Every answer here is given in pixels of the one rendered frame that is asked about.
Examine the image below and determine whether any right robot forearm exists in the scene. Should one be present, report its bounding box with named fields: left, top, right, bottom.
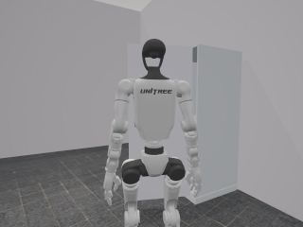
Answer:
left=185, top=120, right=200, bottom=168

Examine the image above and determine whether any right robot hand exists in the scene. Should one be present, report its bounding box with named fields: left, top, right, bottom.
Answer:
left=185, top=167, right=202, bottom=198

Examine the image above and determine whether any fridge door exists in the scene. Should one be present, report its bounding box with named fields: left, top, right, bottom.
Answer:
left=128, top=43, right=193, bottom=201

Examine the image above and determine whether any left robot forearm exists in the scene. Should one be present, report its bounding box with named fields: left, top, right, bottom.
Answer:
left=105, top=120, right=124, bottom=173

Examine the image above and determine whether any left robot upper arm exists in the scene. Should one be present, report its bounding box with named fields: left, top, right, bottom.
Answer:
left=113, top=79, right=135, bottom=134

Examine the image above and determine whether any right robot upper arm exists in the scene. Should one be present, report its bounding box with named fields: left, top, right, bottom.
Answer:
left=173, top=79, right=197, bottom=132

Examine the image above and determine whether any robot right thigh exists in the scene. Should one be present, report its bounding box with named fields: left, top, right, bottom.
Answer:
left=163, top=157, right=186, bottom=227

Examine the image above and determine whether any right robot shin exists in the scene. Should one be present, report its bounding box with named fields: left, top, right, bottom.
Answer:
left=165, top=209, right=181, bottom=227

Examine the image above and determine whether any left robot hand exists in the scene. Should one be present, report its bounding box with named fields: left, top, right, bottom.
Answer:
left=103, top=171, right=121, bottom=206

